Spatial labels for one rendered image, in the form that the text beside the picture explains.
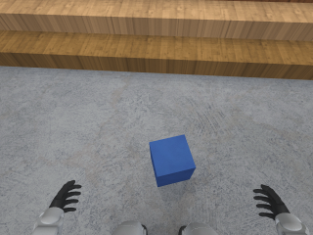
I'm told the robot left forearm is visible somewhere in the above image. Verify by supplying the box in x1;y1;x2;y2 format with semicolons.
30;207;65;235

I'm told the robot right hand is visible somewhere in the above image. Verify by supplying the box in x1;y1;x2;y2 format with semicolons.
252;184;290;220

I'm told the robot thigh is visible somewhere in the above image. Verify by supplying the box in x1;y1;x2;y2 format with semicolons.
182;222;218;235
112;220;147;235

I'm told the robot right forearm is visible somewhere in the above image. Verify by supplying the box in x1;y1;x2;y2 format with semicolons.
275;212;310;235

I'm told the robot right thigh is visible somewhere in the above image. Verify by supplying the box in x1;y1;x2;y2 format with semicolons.
182;222;218;235

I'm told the carton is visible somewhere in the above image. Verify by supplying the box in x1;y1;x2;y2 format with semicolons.
149;134;196;187

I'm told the robot left thigh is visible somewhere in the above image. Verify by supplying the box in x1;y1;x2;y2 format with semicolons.
112;220;147;235

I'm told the robot left hand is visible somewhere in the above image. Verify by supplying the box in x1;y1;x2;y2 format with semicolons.
49;180;82;213

